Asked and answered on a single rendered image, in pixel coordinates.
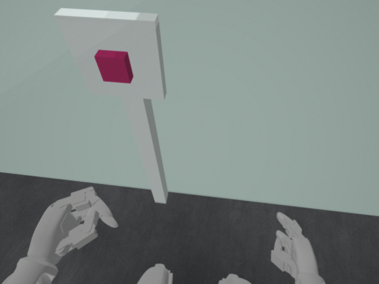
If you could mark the left robot forearm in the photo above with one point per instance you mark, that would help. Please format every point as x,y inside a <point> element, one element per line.
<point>32,271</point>

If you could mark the panel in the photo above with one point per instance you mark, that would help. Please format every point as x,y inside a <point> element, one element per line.
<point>87,31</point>

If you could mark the left robot hand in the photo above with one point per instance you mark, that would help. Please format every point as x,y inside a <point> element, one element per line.
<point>48,242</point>

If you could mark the right robot hand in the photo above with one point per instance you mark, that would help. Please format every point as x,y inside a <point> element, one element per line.
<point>298,255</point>

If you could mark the right robot forearm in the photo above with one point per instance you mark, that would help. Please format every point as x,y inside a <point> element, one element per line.
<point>309,278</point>

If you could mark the left robot thigh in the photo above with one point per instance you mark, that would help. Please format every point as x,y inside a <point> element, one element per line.
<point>156,275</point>

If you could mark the button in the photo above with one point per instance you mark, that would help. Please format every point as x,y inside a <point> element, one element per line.
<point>114,66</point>

